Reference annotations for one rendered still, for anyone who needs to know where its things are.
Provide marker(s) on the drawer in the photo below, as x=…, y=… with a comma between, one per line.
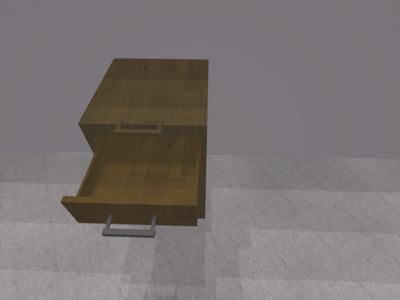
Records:
x=134, y=178

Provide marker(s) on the handle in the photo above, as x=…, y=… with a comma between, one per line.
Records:
x=135, y=233
x=138, y=132

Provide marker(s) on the cabinet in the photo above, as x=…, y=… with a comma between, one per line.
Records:
x=166, y=94

